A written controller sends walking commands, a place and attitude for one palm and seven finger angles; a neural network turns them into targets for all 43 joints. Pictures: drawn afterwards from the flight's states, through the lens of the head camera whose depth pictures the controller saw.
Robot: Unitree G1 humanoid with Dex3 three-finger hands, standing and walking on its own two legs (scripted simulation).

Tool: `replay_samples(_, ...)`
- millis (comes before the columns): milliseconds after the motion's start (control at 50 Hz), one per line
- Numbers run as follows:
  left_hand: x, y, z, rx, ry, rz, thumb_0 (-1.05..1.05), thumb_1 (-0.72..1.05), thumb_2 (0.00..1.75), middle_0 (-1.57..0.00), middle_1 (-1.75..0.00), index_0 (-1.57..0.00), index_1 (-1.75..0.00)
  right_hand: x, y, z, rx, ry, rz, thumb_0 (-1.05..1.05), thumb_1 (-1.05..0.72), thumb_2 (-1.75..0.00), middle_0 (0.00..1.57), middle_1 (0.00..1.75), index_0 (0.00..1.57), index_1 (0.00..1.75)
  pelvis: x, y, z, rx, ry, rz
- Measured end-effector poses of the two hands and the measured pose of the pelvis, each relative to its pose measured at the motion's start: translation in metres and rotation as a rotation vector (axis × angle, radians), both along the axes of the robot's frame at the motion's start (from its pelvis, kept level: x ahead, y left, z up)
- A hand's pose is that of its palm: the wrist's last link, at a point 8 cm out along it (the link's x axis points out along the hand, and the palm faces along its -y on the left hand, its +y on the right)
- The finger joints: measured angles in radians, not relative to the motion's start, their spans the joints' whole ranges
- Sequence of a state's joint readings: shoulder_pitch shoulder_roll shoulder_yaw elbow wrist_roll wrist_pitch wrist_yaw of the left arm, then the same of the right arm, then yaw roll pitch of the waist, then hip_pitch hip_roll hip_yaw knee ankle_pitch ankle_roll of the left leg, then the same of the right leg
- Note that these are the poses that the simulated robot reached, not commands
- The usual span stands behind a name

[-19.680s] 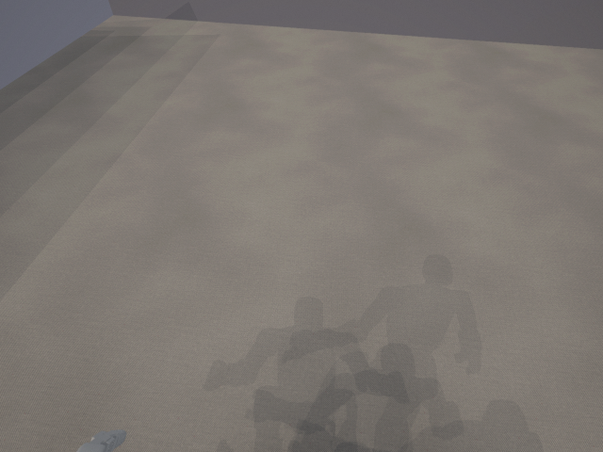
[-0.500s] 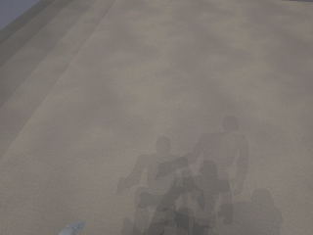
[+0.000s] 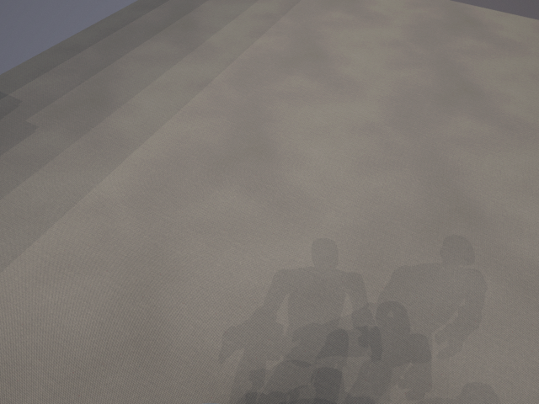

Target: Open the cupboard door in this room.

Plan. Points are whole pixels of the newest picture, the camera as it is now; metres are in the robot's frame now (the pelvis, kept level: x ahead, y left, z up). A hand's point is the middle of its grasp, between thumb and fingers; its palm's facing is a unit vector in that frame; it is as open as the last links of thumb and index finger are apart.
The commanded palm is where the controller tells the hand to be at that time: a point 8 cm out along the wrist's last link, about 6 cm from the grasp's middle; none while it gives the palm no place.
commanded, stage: turn or walk to find it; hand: left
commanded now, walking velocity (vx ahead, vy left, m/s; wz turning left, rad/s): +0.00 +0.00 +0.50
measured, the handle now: out of the picture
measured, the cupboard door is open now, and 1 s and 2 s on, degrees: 0 0 0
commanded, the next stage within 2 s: none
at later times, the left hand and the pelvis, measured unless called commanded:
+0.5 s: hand out of the picture +0.09 +0.20 -0.14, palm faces +0.20 -0.94 -0.29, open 7.4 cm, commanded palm none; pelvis +0.00 -0.02 +0.00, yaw +13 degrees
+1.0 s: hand out of the picture -0.10 +0.19 -0.18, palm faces +0.51 -0.82 -0.24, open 7.4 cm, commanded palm none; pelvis -0.01 +0.00 -0.01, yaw +29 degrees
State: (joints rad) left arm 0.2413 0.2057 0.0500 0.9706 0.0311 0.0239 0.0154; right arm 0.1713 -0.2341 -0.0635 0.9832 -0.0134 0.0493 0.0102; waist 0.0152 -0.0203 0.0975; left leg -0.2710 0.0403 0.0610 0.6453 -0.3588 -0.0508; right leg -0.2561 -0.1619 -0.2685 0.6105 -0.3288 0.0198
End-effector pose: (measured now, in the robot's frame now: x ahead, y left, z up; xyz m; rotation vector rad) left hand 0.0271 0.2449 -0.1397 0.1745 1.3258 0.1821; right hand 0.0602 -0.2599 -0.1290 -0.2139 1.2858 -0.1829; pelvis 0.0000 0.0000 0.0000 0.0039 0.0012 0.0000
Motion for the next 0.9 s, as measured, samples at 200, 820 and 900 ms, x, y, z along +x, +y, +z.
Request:
replay_samples(200,-0.009,0.042,0.007,0.009,0.006,0.095,0.01,0.91,0.9,-0.2,-0.3,-0.2,-0.3,0.043,0.043,0.021,-0.011,-0.092,0.123,0.01,-0.9,-0.9,0.2,0.3,0.21,0.3,-0.001,0.021,0.011,-0.026,0.005,0.078)
replay_samples(820,-0.077,-0.039,0.026,0.045,-0.05,0.376,0.01,0.9,0.9,-0.21,-0.3,-0.2,-0.3,0.083,0.004,-0.006,0.028,0.071,0.379,0.01,-0.91,-0.9,0.2,0.3,0.2,0.3,0.002,-0.031,0.01,0.03,0.006,0.418)
replay_samples(900,-0.115,-0.033,0.012,0.017,0.005,0.45,0.01,0.9,0.9,-0.21,-0.3,-0.2,-0.3,0.111,0.037,-0.002,0.013,0.02,0.467,0.01,-0.91,-0.9,0.2,0.3,0.2,0.3,-0.003,-0.018,0.005,0.012,0.008,0.459)
